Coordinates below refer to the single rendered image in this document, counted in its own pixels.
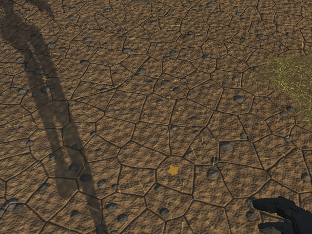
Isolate robot right hand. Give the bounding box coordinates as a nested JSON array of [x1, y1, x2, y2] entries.
[[253, 196, 312, 234]]

